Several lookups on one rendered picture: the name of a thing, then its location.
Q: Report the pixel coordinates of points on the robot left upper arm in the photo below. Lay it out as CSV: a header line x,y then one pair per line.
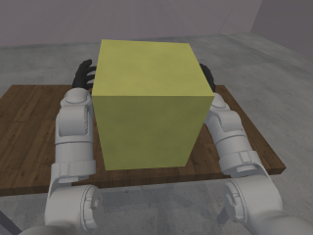
x,y
71,210

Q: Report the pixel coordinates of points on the table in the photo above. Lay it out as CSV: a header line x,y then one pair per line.
x,y
28,115

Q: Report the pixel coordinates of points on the left robot hand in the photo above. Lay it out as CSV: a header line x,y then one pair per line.
x,y
81,77

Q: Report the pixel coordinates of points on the robot right forearm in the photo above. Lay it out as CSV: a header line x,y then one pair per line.
x,y
229,137

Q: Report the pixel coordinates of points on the carton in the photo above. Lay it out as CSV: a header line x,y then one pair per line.
x,y
150,101

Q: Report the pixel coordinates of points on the robot left forearm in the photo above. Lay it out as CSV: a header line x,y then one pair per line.
x,y
74,137

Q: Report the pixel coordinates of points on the right robot hand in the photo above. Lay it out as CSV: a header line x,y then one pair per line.
x,y
208,77

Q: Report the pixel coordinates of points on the robot right upper arm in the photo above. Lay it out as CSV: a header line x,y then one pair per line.
x,y
254,202

